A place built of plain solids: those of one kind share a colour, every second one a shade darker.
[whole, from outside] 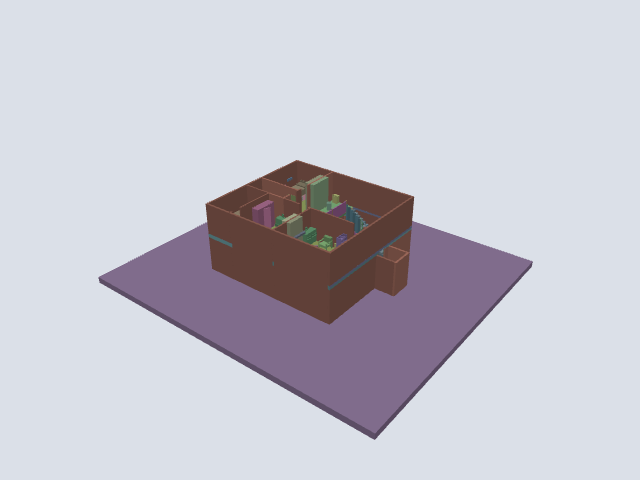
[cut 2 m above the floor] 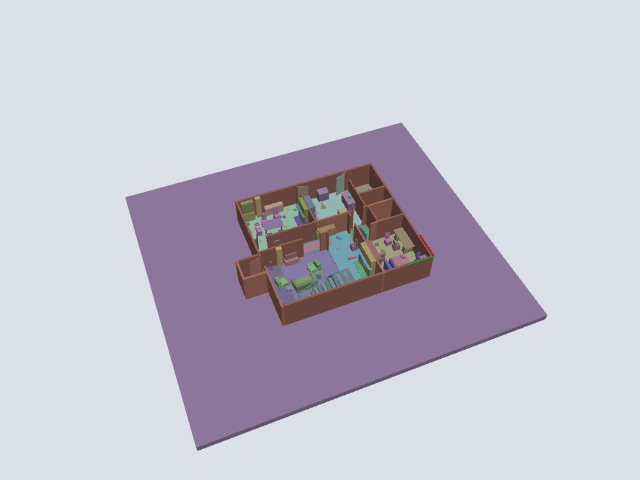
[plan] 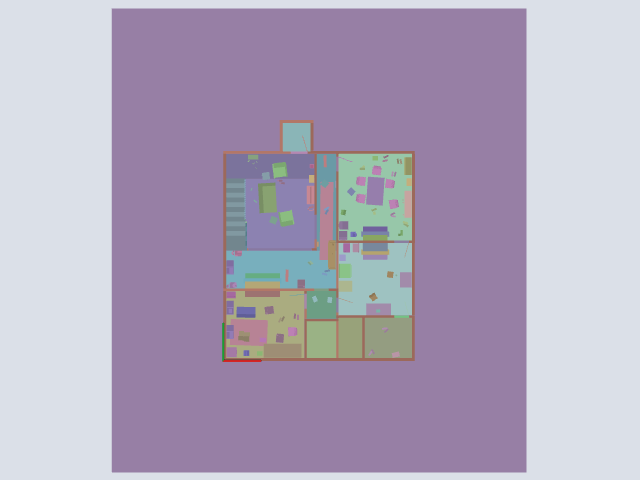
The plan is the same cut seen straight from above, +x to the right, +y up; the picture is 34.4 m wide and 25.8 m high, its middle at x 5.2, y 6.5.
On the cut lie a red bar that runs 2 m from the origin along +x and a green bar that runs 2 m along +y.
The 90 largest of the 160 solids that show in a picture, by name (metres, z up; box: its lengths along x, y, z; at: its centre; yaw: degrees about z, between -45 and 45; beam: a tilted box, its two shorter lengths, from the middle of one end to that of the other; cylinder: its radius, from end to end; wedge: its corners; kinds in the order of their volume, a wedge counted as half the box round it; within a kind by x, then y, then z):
{
 "under_1": {"box": [22.3, 24.95, 0.5], "at": [5.15, 6.47, -0.61]},
 "wall_1": {"box": [0.16, 3.6, 5.59], "at": [0.08, 1.96, 2.5]},
 "wall_2": {"box": [0.16, 7.24, 5.59], "at": [0.08, 7.51, 2.5]},
 "wall_3": {"box": [3.2, 0.031, 2.81], "at": [1.6, 11.28, 1.11]},
 "wall_4": {"box": [3.31, 0.13, 2.48], "at": [1.66, 3.83, 4.05]},
 "wall_5": {"box": [3.63, 0.13, 2.81], "at": [1.81, 11.2, 1.11]},
 "wall_6": {"box": [4.89, 0.13, 2.81], "at": [2.44, 3.83, 1.11]},
 "wall_7": {"box": [0.16, 1.5, 2.81], "at": [3.12, 12.04, 1.11]},
 "wall_8": {"box": [1.81, 0.16, 2.81], "at": [3.94, 12.87, 1.11]},
 "wall_9": {"box": [0.13, 1.97, 2.81], "at": [4.42, 1.15, 1.11]},
 "wall_10": {"box": [0.13, 3.6, 2.48], "at": [4.42, 1.96, 4.05]},
 "wall_11": {"box": [0.16, 1.5, 2.81], "at": [4.77, 12.04, 1.11]},
 "wall_12": {"box": [0.13, 3.27, 2.81], "at": [4.96, 9.49, 1.11]},
 "wall_13": {"box": [10.3, 0.16, 5.59], "at": [5.15, 0.08, 2.5]},
 "wall_14": {"box": [10.3, 0.16, 2.48], "at": [5.15, 11.21, 4.05]},
 "wall_15": {"box": [1.84, 0.13, 2.81], "at": [5.28, 2.19, 1.11]},
 "wall_16": {"box": [0.82, 0.13, 2.48], "at": [5.79, 3.83, 4.05]},
 "wall_17": {"box": [0.13, 1.97, 2.81], "at": [6.13, 1.15, 1.11]},
 "wall_18": {"box": [0.13, 2.16, 2.48], "at": [6.13, 1.24, 4.05]},
 "wall_19": {"box": [0.13, 1.31, 2.48], "at": [6.13, 3.1, 4.05]},
 "wall_20": {"box": [0.13, 1.49, 2.48], "at": [6.13, 4.63, 4.05]},
 "wall_21": {"box": [0.13, 2.45, 2.81], "at": [6.13, 5.12, 1.11]},
 "wall_22": {"box": [0.13, 3.71, 5.59], "at": [6.13, 8.32, 2.5]},
 "wall_23": {"box": [5.76, 0.13, 2.81], "at": [7.42, 11.2, 1.11]},
 "wall_24": {"box": [5.61, 0.031, 2.81], "at": [7.5, 11.28, 1.11]},
 "wall_25": {"box": [0.13, 2.16, 2.81], "at": [7.54, 1.24, 1.11]},
 "wall_26": {"box": [3.12, 0.13, 5.59], "at": [7.63, 2.38, 2.5]},
 "wall_27": {"box": [3.12, 0.13, 2.81], "at": [7.63, 6.41, 1.11]},
 "wall_28": {"box": [4.23, 0.13, 2.48], "at": [8.19, 6.41, 4.05]},
 "wall_29": {"box": [0.31, 0.13, 5.59], "at": [10.14, 2.38, 2.5]},
 "wall_30": {"box": [0.16, 2.16, 5.59], "at": [10.22, 1.24, 2.5]},
 "wall_31": {"box": [0.16, 3.89, 5.59], "at": [10.22, 4.39, 2.5]},
 "wall_32": {"box": [0.16, 4.66, 5.59], "at": [10.22, 8.8, 2.5]},
 "stair_1": {"box": [1.04, 0.28, 2.94], "at": [0.68, 6.07, 1.17]},
 "stair_2": {"box": [1.04, 0.8, 2.59], "at": [0.68, 6.33, 0.99]},
 "stair_3": {"box": [1.04, 1.06, 2.41], "at": [0.68, 6.46, 0.91]},
 "stair_4": {"box": [1.04, 1.31, 2.23], "at": [0.68, 6.59, 0.82]},
 "stair_5": {"box": [1.04, 1.57, 2.06], "at": [0.68, 6.71, 0.73]},
 "stair_6": {"box": [1.04, 1.83, 1.88], "at": [0.68, 6.84, 0.64]},
 "stair_7": {"box": [1.04, 2.08, 1.71], "at": [0.68, 6.97, 0.55]},
 "stair_8": {"box": [1.04, 2.34, 1.53], "at": [0.68, 7.1, 0.47]},
 "stair_9": {"box": [1.04, 2.6, 1.36], "at": [0.68, 7.23, 0.38]},
 "stair_10": {"box": [1.04, 2.85, 1.18], "at": [0.68, 7.36, 0.29]},
 "stair_11": {"box": [1.04, 3.11, 1.0], "at": [0.68, 7.49, 0.2]},
 "stair_12": {"box": [1.04, 3.37, 0.83], "at": [0.68, 7.61, 0.11]},
 "stair_13": {"box": [1.04, 3.63, 0.65], "at": [0.68, 7.74, 0.03]},
 "stair_14": {"box": [1.04, 3.88, 0.48], "at": [0.68, 7.87, -0.06]},
 "floor_living_1": {"box": [4.74, 1.35, 0.65], "at": [2.53, 10.46, -0.32]},
 "floor_living_2": {"box": [3.7, 3.73, 0.65], "at": [3.05, 7.92, -0.32]},
 "floor_dining_1": {"box": [3.94, 4.66, 0.65], "at": [8.17, 8.8, -0.32]},
 "floor_aisle_1": {"box": [5.91, 2.04, 0.65], "at": [3.12, 4.91, -0.32]},
 "floor_aisle_2": {"box": [1.04, 5.2, 0.65], "at": [5.55, 8.53, -0.32]},
 "floor_kitchen_1": {"box": [3.94, 3.89, 0.65], "at": [8.17, 4.39, -0.32]},
 "floor_den_1": {"box": [4.2, 3.6, 0.65], "at": [2.26, 1.96, -0.32]},
 "upper_floor_bedroom_1": {"box": [4.2, 3.6, 0.16], "at": [2.26, 1.96, 2.73]},
 "upper_floor_bedroom_2": {"box": [3.94, 4.66, 0.16], "at": [8.17, 8.8, 2.73]},
 "fixture_breast_bedroom_1": {"box": [1.87, 0.37, 2.53], "at": [2.11, 3.58, 4.03]},
 "fixture_breast_bedroom_2": {"box": [1.33, 0.32, 2.53], "at": [8.17, 6.18, 4.03]},
 "fixture_breast_bedroom_3": {"box": [1.33, 0.3, 2.53], "at": [8.17, 6.62, 4.03]},
 "floor_back_lobby_1": {"box": [2.54, 2.16, 0.5], "at": [8.87, 1.24, -0.4]},
 "wardrobe_1": {"box": [1.75, 0.6, 2.0], "at": [7.21, 2.76, 3.81]},
 "floor_cloaks_1": {"box": [1.58, 1.97, 0.65], "at": [5.28, 1.15, -0.32]},
 "upper_floor_landing_1": {"box": [5.91, 2.04, 0.16], "at": [3.12, 4.91, 2.73]},
 "fixture_breast_aisle_1": {"box": [1.87, 0.38, 2.56], "at": [2.11, 4.08, 1.23]},
 "fixture_breast_landing_1": {"box": [1.87, 0.34, 2.53], "at": [2.11, 4.06, 4.03]},
 "fixture_breast_den_1": {"box": [1.87, 0.33, 2.56], "at": [2.11, 3.6, 1.23]},
 "fixture_breast_kitchen_1": {"box": [1.33, 0.45, 2.56], "at": [8.17, 6.12, 1.23]},
 "floor_back_hall_1": {"box": [1.58, 1.5, 0.65], "at": [5.28, 3.01, -0.32]},
 "floor_porch_1": {"box": [1.49, 1.53, 0.65], "at": [3.94, 12.03, -0.32]},
 "floor_larder_1": {"box": [1.27, 2.16, 0.5], "at": [6.83, 1.24, -0.4]},
 "chest_drawers_1": {"box": [0.5, 1.04, 0.95], "at": [6.46, 4.0, 3.29]},
 "chest_drawers_2": {"box": [1.14, 0.5, 1.0], "at": [6.79, 6.73, 3.32]},
 "fixture_breast_dining_1": {"box": [1.33, 0.31, 2.56], "at": [8.17, 6.62, 1.23]},
 "counter_run_1": {"box": [1.33, 0.61, 0.78], "at": [8.36, 2.77, 0.49]},
 "counter_run_2": {"box": [0.61, 0.83, 0.78], "at": [9.82, 4.36, 0.49]},
 "child_bed_1": {"box": [2.06, 1.06, 0.4], "at": [1.17, 0.96, 3.19]},
 "fridge_flat_1": {"box": [0.73, 0.6, 1.66], "at": [6.58, 4.02, 0.83]},
 "china_cabinet_1": {"box": [0.4, 0.95, 0.83], "at": [9.93, 10.47, 0.41]},
 "china_cabinet_2": {"box": [0.33, 0.95, 1.07], "at": [9.96, 10.47, 1.36]},
 "sofa_1": {"box": [0.93, 1.6, 0.34], "at": [2.38, 8.76, 0.28], "yaw": 3.1},
 "billy_1": {"box": [0.28, 0.42, 2.02], "at": [4.75, 9.78, 1.01]},
 "billy_2": {"box": [0.28, 0.42, 2.02], "at": [9.99, 9.61, 1.01]},
 "range_flat_1": {"box": [0.65, 0.76, 0.94], "at": [6.53, 4.84, 0.47]},
 "rug_1": {"box": [2.0, 1.4, 0.08], "at": [1.38, 1.52, -0.03], "yaw": -1.9},
 "rug_2": {"box": [0.7, 4.2, 0.08], "at": [5.55, 7.53, -0.03], "yaw": -0.8},
 "cube_shelf_1": {"box": [0.39, 1.46, 0.76], "at": [9.94, 8.42, 0.38]},
 "drying_rack_1": {"box": [1.02, 0.57, 0.53], "at": [1.22, 2.61, 0.27], "yaw": -1.3},
 "floor_gap_hall_aisle_1": {"box": [3.4, 0.13, 0.65], "at": [3.05, 6.0, -0.32]},
 "stair_guard_1": {"box": [3.7, 0.08, 0.97], "at": [3.05, 6.02, 3.3]},
 "wall_foot_1": {"box": [10.3, 0.16, 0.17], "at": [5.15, 11.21, 2.74]}
}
